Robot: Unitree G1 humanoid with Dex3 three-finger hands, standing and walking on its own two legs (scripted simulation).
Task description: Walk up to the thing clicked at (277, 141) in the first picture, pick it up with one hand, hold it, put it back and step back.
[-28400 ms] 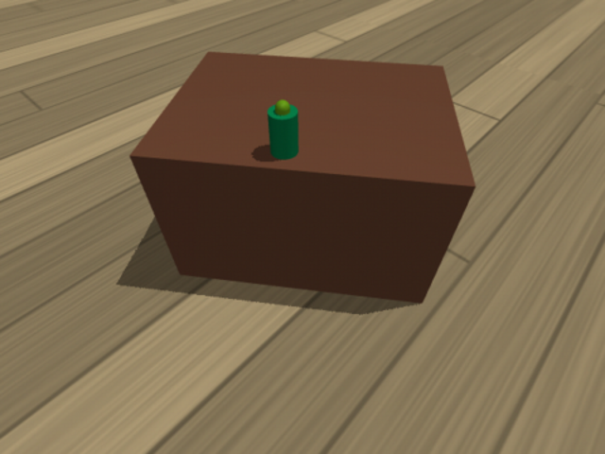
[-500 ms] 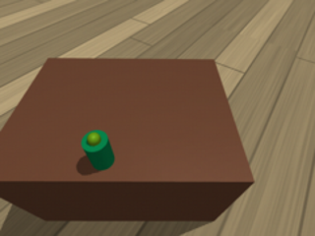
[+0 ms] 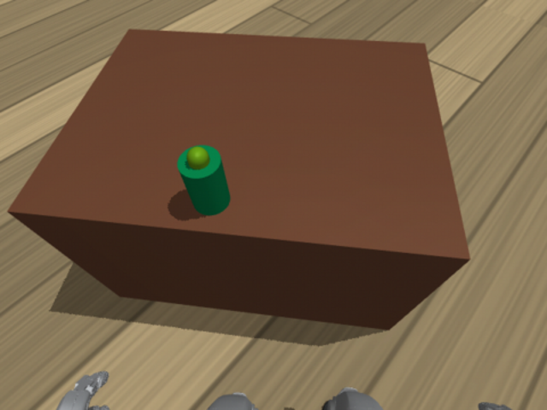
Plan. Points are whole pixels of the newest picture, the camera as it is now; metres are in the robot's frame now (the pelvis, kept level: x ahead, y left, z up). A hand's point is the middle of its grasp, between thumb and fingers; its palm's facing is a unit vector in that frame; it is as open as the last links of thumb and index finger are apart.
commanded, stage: step back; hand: left
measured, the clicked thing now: (204, 177) +0.54 +0.17 -0.07
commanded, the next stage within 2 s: none
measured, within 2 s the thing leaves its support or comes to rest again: neither
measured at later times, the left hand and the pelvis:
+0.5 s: hand out of the picture -0.03 +0.29 -0.14, palm faces -0.12 -0.90 -0.42, open 7.4 cm; pelvis -0.13 +0.02 +0.00, yaw -7 degrees
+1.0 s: hand out of the picture -0.12 +0.32 -0.14, palm faces -0.09 -0.92 -0.39, open 7.4 cm; pelvis -0.28 +0.06 +0.01, yaw -6 degrees
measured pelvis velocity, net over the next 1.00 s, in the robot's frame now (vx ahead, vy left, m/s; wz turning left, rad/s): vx -0.28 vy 0.06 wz -0.11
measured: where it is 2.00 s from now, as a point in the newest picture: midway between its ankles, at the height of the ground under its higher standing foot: outside the picture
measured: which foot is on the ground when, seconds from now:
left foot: up 0.00-0.02, down 0.04-0.48, up 0.50-0.76, down 0.78-1.00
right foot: down 0.00-0.06, up 0.08-0.42, down 0.44-0.80, up 0.82-1.00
